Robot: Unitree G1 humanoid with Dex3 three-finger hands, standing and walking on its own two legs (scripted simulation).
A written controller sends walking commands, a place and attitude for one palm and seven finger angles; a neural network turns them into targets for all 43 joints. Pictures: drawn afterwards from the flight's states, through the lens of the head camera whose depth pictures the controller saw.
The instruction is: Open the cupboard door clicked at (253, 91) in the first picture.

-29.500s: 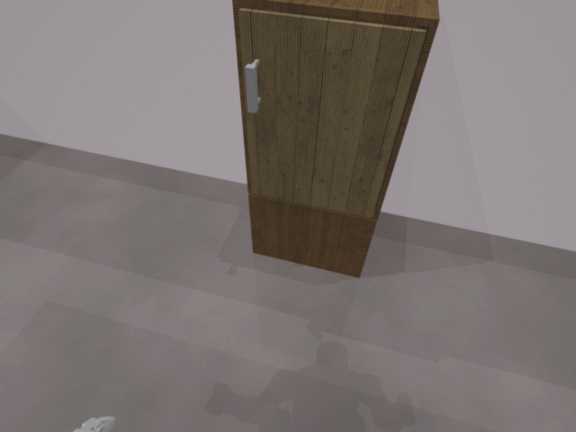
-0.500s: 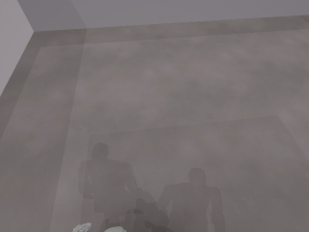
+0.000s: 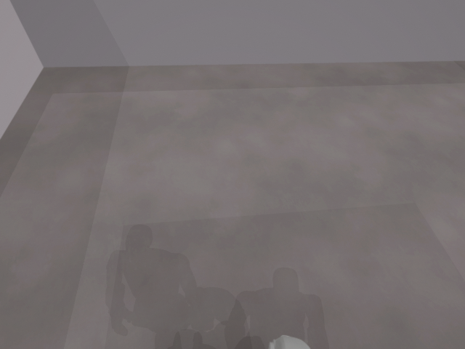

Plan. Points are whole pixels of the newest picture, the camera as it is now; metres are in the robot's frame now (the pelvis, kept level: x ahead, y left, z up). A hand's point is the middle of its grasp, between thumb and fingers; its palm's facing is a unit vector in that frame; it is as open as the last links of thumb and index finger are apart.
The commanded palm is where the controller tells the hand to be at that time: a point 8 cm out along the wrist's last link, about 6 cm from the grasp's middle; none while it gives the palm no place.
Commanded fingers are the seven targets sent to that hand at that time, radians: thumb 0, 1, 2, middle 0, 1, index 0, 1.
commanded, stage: turn to face it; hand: left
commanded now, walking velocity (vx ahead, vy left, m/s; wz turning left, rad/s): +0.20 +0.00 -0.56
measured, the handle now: out of the picture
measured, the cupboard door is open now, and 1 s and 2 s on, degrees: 39 39 39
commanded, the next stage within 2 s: none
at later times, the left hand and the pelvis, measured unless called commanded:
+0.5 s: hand (177, 300) +0.24 +0.14 -0.18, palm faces +0.17 -0.97 -0.16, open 7.2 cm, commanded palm none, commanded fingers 0.00 0.90 0.90 -0.20 -0.30 -0.20 -0.30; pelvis +0.15 -0.05 -0.01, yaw +10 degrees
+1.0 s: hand (160, 315) +0.21 +0.16 -0.16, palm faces +0.43 -0.85 -0.32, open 7.4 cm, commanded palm none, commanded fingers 0.00 0.90 0.90 -0.20 -0.30 -0.20 -0.30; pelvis +0.21 -0.08 -0.02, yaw +26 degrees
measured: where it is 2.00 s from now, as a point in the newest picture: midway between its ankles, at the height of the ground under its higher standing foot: (258, 348)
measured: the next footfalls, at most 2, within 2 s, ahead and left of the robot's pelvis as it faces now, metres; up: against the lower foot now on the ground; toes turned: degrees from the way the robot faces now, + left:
right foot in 0.20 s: +0.21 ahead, -0.16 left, +0.00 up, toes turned -9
left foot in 0.56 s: +0.22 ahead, +0.08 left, +0.00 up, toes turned +21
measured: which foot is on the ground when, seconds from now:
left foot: down 0.00-0.20, up 0.22-0.54, down 0.56-0.96, up 0.98-1.00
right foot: up 0.00-0.18, down 0.20-0.56, up 0.58-0.96, down 0.98-1.00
